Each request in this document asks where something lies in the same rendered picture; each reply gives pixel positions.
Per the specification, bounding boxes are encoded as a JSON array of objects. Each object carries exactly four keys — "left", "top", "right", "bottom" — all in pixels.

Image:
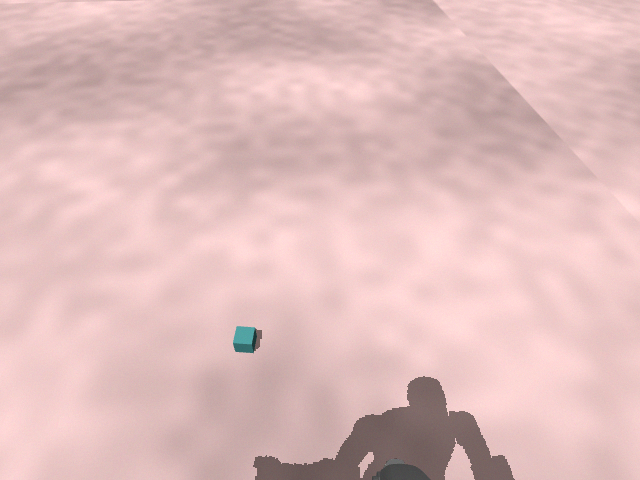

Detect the cube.
[{"left": 233, "top": 326, "right": 257, "bottom": 353}]

